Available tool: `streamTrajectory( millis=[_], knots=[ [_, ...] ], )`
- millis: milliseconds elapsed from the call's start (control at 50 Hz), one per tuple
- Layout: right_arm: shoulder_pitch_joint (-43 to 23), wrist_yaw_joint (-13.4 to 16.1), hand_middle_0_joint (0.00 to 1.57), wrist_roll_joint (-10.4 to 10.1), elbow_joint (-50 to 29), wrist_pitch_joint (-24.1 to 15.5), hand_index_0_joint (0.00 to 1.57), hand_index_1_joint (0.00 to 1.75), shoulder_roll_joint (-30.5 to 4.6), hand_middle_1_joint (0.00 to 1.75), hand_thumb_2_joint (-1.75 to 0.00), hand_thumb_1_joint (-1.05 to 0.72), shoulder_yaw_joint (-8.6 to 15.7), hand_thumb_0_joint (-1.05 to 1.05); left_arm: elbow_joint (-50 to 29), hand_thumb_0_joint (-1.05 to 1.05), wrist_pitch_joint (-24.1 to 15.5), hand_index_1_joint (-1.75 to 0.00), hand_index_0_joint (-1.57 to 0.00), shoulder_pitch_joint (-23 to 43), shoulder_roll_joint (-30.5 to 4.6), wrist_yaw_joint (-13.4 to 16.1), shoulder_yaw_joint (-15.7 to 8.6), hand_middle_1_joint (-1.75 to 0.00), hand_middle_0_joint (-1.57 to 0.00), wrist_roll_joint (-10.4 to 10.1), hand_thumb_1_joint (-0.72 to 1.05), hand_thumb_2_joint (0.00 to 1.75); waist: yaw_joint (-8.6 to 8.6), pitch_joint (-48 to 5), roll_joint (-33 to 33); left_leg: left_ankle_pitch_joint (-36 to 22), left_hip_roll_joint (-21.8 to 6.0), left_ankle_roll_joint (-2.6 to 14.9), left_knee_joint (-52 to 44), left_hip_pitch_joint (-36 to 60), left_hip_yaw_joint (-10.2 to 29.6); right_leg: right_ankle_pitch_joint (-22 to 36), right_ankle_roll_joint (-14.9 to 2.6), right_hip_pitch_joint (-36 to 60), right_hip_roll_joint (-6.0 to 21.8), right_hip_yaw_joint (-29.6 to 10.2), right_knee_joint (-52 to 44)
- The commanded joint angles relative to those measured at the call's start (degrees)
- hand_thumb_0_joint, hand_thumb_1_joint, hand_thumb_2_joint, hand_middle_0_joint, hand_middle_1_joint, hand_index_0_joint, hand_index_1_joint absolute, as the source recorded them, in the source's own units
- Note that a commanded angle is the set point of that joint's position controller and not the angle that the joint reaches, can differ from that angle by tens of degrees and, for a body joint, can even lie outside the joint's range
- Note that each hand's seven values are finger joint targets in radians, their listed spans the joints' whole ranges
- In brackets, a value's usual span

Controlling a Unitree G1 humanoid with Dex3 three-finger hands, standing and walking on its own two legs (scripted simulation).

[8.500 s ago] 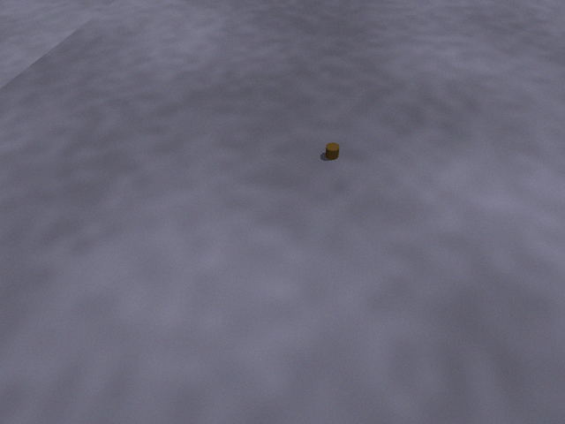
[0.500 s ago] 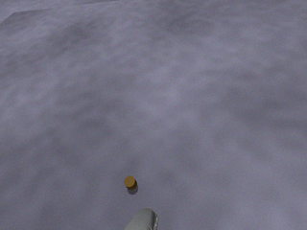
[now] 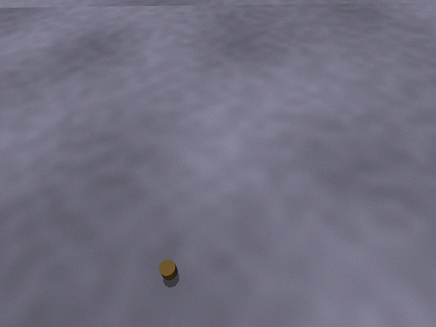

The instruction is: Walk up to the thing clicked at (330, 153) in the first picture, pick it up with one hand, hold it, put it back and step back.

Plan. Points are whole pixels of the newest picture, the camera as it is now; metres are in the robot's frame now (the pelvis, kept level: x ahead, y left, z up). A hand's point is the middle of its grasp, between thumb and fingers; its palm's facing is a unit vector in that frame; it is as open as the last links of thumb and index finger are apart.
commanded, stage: stand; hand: left
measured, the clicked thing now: (168, 269) +0.45 +0.29 -0.74
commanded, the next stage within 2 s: none
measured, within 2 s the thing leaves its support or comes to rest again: neither
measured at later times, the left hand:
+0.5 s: hand out of the picture +0.10 +0.26 -0.14, palm faces -0.03 -0.94 -0.34, open 7.4 cm
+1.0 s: hand out of the picture +0.08 +0.27 -0.15, palm faces -0.03 -0.94 -0.33, open 7.4 cm
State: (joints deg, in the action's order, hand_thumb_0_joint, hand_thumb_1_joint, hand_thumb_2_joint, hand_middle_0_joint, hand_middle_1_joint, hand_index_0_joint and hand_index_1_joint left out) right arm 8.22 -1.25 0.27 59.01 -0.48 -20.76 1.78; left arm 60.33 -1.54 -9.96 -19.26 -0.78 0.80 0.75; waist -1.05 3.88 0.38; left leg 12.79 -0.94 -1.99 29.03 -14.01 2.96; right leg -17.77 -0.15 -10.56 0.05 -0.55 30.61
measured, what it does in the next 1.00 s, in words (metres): stands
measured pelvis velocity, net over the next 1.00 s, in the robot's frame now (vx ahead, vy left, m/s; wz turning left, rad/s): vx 0.00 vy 0.02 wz -0.01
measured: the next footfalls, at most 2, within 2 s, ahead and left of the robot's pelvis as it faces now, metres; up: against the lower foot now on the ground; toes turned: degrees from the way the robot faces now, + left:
none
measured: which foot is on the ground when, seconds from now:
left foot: down 0.00-1.00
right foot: down 0.00-1.00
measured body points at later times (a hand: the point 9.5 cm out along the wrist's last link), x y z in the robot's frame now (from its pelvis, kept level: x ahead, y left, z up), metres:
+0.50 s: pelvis +0.01 +0.01 +0.01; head +0.01 +0.01 +0.46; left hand +0.10 +0.31 -0.12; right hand +0.09 -0.29 -0.12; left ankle +0.03 +0.15 -0.73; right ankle -0.01 -0.12 -0.73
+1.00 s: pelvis +0.00 +0.02 +0.01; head +0.01 +0.02 +0.46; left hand +0.08 +0.32 -0.12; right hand +0.09 -0.28 -0.12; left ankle +0.03 +0.15 -0.73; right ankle -0.01 -0.12 -0.73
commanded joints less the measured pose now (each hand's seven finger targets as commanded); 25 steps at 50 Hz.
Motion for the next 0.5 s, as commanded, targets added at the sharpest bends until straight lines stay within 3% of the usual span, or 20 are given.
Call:
streamTrajectory(
  millis=[0,100,180,240,380,480],
  knots=[
    [-3.15,1.07,0.20,-0.16,-1.30,-1.79,0.20,0.30,-11.26,0.30,-0.90,-0.90,2.02,0.00,-2.76,0.00,-2.04,-0.30,-0.20,4.36,-13.63,1.38,-3.28,-0.30,-0.20,-0.92,0.90,0.90,0.10,-6.02,-2.47,-11.89,-4.84,3.68,-4.94,7.43,3.88,16.89,-1.94,1.35,7.23,-7.16,-10.61],
    [-5.20,1.38,0.20,-0.24,0.45,-1.62,0.20,0.30,-11.75,0.30,-0.90,-0.90,1.47,0.00,-0.97,0.00,-1.50,-0.30,-0.20,5.21,-13.19,1.56,-3.35,-0.30,-0.20,-0.94,0.90,0.90,0.71,-6.08,-1.52,-15.35,-5.50,3.18,-6.98,7.58,3.34,21.32,-1.23,4.95,6.95,-5.64,-11.45],
    [-6.59,1.46,0.20,-0.16,1.53,-1.54,0.20,0.30,-11.49,0.30,-0.90,-0.90,1.08,0.00,-0.09,0.00,-0.99,-0.30,-0.20,6.55,-13.64,1.42,-3.70,-0.30,-0.20,-0.72,0.90,0.90,0.88,-5.14,-0.04,-12.04,-5.86,2.52,-9.48,7.94,3.53,14.93,-1.14,3.68,6.49,-5.40,-13.12],
    [-7.19,1.45,0.20,-0.05,2.06,-1.65,0.20,0.30,-11.68,0.30,-0.90,-0.90,0.94,0.00,0.60,0.00,-0.97,-0.30,-0.20,7.38,-13.44,1.32,-3.78,-0.30,-0.20,-0.84,0.90,0.90,0.88,-5.16,-0.09,-13.14,-6.13,2.48,-10.38,7.41,3.61,15.39,-0.86,4.93,6.63,-5.29,-13.46],
    [-7.73,1.42,0.20,0.12,2.97,-1.73,0.20,0.30,-11.52,0.30,-0.90,-0.90,0.83,0.00,1.68,0.00,-0.76,-0.30,-0.20,8.33,-13.73,1.11,-4.01,-0.30,-0.20,-0.56,0.90,0.90,0.68,-5.21,-0.23,-8.29,-6.20,2.57,-12.57,7.07,3.96,10.14,-0.59,4.29,6.41,-5.01,-15.03],
    [-8.51,1.36,0.20,0.11,3.17,-1.75,0.20,0.30,-11.64,0.30,-0.90,-0.90,0.95,0.00,1.78,0.00,-0.80,-0.30,-0.20,8.42,-13.57,1.13,-3.82,-0.30,-0.20,-0.41,0.90,0.90,0.70,-5.62,-0.15,-11.37,-6.22,2.43,-12.00,8.51,3.69,11.98,-0.58,3.46,6.70,-4.95,-15.50]
  ],
)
